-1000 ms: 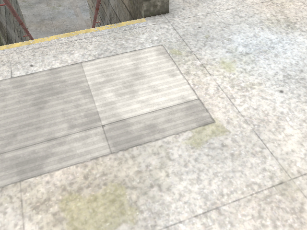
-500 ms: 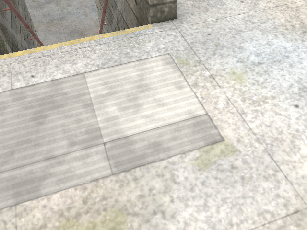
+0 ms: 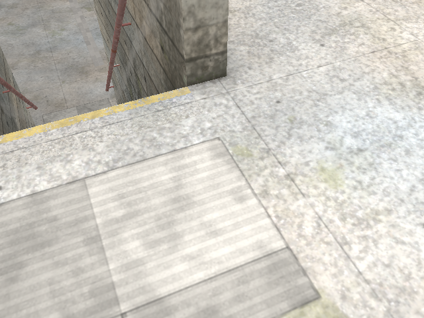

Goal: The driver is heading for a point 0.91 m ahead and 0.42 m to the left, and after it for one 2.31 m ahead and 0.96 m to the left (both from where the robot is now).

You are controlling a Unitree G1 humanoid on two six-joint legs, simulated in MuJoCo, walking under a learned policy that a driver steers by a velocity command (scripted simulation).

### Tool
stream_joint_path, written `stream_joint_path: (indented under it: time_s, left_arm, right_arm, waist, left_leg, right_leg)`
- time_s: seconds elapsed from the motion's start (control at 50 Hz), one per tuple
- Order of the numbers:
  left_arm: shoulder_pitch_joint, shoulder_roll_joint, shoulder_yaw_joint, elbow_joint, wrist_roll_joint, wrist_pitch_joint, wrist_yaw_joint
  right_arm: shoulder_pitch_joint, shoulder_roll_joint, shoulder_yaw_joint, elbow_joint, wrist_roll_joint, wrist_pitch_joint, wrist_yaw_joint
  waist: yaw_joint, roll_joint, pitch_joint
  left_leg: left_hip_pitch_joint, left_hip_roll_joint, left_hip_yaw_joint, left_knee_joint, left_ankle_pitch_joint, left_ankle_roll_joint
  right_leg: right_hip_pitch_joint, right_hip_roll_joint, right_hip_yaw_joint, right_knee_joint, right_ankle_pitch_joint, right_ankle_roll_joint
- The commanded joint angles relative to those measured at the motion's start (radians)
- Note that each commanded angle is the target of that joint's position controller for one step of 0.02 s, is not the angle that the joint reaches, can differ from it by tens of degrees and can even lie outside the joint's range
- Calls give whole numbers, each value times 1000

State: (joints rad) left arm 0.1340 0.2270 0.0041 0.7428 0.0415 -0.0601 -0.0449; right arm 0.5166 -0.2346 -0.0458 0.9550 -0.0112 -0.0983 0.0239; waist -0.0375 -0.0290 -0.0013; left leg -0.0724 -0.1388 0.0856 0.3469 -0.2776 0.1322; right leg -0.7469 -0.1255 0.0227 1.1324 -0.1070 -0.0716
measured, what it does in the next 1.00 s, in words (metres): walks ahead, turning left: right foot, then left foot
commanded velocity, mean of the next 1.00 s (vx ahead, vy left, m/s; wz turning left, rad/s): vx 1.00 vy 0.00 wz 0.80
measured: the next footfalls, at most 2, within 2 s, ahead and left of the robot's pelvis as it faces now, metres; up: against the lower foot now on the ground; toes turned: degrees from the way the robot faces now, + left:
right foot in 0.22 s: +0.44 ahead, -0.11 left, +0.00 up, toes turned +8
left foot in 0.68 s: +0.77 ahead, +0.21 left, +0.00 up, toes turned +36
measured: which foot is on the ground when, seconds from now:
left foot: down 0.00-0.24, up 0.26-0.66, down 0.68-1.00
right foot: up 0.00-0.20, down 0.22-0.68, up 0.70-1.00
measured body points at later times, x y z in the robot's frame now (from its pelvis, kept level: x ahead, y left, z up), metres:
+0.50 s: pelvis +0.46 +0.01 +0.00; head +0.47 +0.03 +0.45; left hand +0.32 +0.27 -0.13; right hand +0.73 -0.17 -0.08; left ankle +0.52 +0.16 -0.65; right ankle +0.40 -0.12 -0.74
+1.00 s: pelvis +0.85 +0.25 +0.00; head +0.88 +0.28 +0.45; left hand +0.89 +0.59 -0.05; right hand +1.03 +0.02 -0.12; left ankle +0.74 +0.18 -0.74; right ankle +1.14 +0.26 -0.67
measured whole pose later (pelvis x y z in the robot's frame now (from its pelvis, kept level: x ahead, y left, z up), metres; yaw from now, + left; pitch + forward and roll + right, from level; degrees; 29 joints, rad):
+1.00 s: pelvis +0.85 +0.25 +0.00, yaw +49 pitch +2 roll +0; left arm -0.03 0.25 -0.02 0.59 0.04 -0.05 -0.02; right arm 0.48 -0.30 -0.07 0.85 0.00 -0.07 0.01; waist -0.12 0.00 0.04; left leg 0.02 -0.21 -0.20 0.31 -0.32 0.18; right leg -0.75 -0.12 0.08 0.76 -0.03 0.05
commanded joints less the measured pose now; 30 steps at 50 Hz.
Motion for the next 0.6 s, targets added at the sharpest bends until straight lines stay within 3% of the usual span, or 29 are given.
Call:
stream_joint_path:
  time_s: [0.02, 0.06, 0.1, 0.14, 0.18, 0.2, 0.22, 0.24, 0.26, 0.28, 0.3, 0.32, 0.36, 0.38, 0.42, 0.48, 0.54, 0.56, 0.6]
  left_arm:
    - [-150, 55, -1, -96, 0, -13, -8]
    - [-211, 31, -14, -117, -9, -23, -20]
    - [-258, 47, -11, -126, -15, -23, -14]
    - [-264, 76, -4, -139, -15, -23, 1]
    - [-124, 139, 21, -107, -14, -28, 25]
    - [49, 182, 41, -59, -20, -34, 40]
    - [250, 234, 62, -7, -11, -37, 61]
    - [384, 312, 84, 3, 34, -40, 78]
    - [314, 316, 93, -1, 39, -35, 60]
    - [215, 213, 85, -14, 25, -33, 48]
    - [168, 144, 70, -5, 15, -39, 44]
    - [158, 119, 66, 14, 20, -42, 42]
    - [193, 76, 52, 68, 7, -55, 43]
    - [204, 66, 50, 89, -8, -64, 38]
    - [207, 68, 50, 112, -26, -77, 31]
    - [177, 85, 49, 119, -17, -94, 28]
    - [218, 138, 55, 134, -20, -97, 39]
    - [239, 157, 56, 139, -20, -94, 45]
    - [277, 210, 65, 133, -20, -73, 63]
  right_arm:
    - [-40, -79, -6, -72, 20, -37, 2]
    - [-1, -111, -11, -64, 29, -43, -8]
    - [27, -138, -13, -54, 29, -40, -15]
    - [12, -168, -18, -49, 17, -32, -23]
    - [8, -210, -25, -40, 1, -21, -31]
    - [-16, -238, -32, -40, -10, -11, -32]
    - [-66, -222, -34, -56, -14, -9, -30]
    - [-30, -83, -7, -103, 3, -17, -24]
    - [36, -45, 6, -147, 60, -16, -17]
    - [-82, -125, -6, -138, 40, -4, -29]
    - [-158, -129, -9, -146, 27, 4, -22]
    - [-186, -109, -8, -151, 18, 15, -12]
    - [-201, -57, 0, -178, -12, 49, 12]
    - [-230, -40, 3, -201, -15, 64, 19]
    - [-311, -31, 10, -249, -22, 83, 34]
    - [-415, -42, 19, -308, -14, 85, 51]
    - [-525, -66, 24, -341, -15, 81, 69]
    - [-547, -71, 25, -344, -17, 78, 73]
    - [-511, -102, 16, -323, -12, 71, 68]
  waist:
    - [20, -3, 188]
    - [2, 18, 164]
    - [-22, 22, 138]
    - [-8, 64, 97]
    - [60, 120, -22]
    - [144, 134, -114]
    - [235, 122, -208]
    - [217, -67, -363]
    - [124, -319, -473]
    - [131, -146, -293]
    - [123, -38, -159]
    - [101, 23, -93]
    - [51, -19, -15]
    - [38, -31, 11]
    - [22, -36, 62]
    - [-6, -40, 118]
    - [10, 10, 167]
    - [13, 11, 168]
    - [-15, -31, 105]
  left_leg:
    - [-240, 216, -227, -331, 164, 84]
    - [-201, 225, -217, -345, 379, 71]
    - [-61, 240, -229, -316, 575, 62]
    - [94, 257, -237, -216, 806, 62]
    - [181, 274, -258, 16, 1084, 38]
    - [142, 267, -260, 228, 1059, 29]
    - [-36, 230, -254, 483, 854, 26]
    - [-301, 144, -201, 849, 330, 24]
    - [-569, 59, -196, 1080, -154, 9]
    - [-662, 141, -195, 1092, -50, 27]
    - [-664, 177, -183, 1044, 24, 22]
    - [-636, 205, -177, 1012, 37, 15]
    - [-613, 249, -168, 991, 31, -1]
    - [-640, 268, -163, 985, 35, -6]
    - [-697, 286, -136, 956, 94, -18]
    - [-672, 272, -81, 786, 275, -14]
    - [-592, 228, 31, 524, 370, 23]
    - [-554, 198, 71, 466, 378, 38]
    - [-460, 118, 128, 415, 330, 65]
  right_leg:
    - [48, -4, -57, -256, 200, 34]
    - [168, 36, -84, -415, 314, 32]
    - [200, 75, -98, -509, 334, 30]
    - [233, 111, -89, -585, 251, 17]
    - [411, 172, -80, -608, 78, -3]
    - [597, 170, -61, -626, 4, -14]
    - [858, 77, 3, -598, -63, -24]
    - [1116, -206, 331, -604, -435, -55]
    - [1236, -358, 816, -811, -598, -141]
    - [1096, -288, 688, -856, -656, -110]
    - [942, -258, 511, -863, -499, -94]
    - [830, -229, 401, -890, -344, -78]
    - [689, -191, 221, -927, -213, -51]
    - [667, -182, 158, -947, -170, -38]
    - [625, -161, 13, -986, -46, -10]
    - [555, -89, -188, -1023, 145, 16]
    - [605, -69, -300, -1058, 346, 35]
    - [650, -72, -326, -1037, 504, 42]
    - [777, -89, -342, -904, 927, 56]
